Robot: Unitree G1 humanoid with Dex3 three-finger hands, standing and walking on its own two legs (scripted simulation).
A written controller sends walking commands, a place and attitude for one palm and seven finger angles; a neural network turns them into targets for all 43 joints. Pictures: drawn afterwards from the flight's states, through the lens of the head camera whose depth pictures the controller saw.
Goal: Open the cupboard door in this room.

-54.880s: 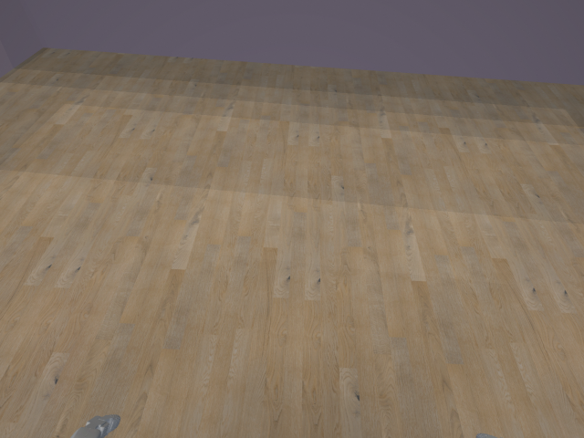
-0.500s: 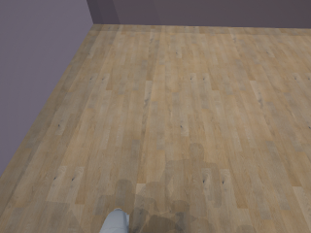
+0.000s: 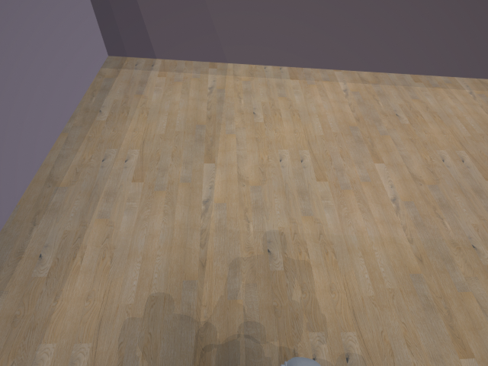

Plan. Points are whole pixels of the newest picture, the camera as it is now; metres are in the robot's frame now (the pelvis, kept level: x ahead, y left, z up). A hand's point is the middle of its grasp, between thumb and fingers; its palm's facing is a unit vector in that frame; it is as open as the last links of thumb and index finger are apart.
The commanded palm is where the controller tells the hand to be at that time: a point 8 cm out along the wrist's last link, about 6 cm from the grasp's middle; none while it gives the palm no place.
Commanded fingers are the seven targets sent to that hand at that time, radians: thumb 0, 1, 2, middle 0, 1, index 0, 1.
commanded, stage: walk to a spot facing it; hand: left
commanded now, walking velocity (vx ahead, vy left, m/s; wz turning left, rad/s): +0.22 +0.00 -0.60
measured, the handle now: out of the picture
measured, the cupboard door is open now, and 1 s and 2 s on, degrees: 47 47 47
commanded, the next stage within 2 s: turn to face it in 0.06 s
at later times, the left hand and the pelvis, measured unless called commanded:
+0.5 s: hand (213, 275) +0.31 +0.10 -0.16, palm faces +0.02 -0.99 -0.17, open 7.3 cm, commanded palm none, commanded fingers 0.00 0.90 0.90 -0.20 -0.30 -0.20 -0.30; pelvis +0.18 -0.06 +0.00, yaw +3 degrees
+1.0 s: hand (157, 321) +0.21 +0.19 -0.17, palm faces +0.37 -0.89 -0.26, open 7.4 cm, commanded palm none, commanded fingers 0.00 0.90 0.90 -0.20 -0.30 -0.20 -0.30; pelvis +0.22 -0.04 -0.01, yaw +20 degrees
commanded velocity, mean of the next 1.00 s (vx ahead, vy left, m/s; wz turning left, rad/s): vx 0.01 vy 0.00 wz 0.44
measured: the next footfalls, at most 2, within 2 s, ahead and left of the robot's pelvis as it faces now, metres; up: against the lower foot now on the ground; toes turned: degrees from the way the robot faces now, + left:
right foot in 0.32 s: +0.25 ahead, -0.12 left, +0.00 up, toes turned -9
left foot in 0.82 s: +0.25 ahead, +0.10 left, +0.00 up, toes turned +23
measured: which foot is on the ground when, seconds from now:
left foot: down 0.00-0.34, up 0.36-0.80, down 0.82-1.00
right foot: up 0.00-0.30, down 0.32-0.82, up 0.84-1.00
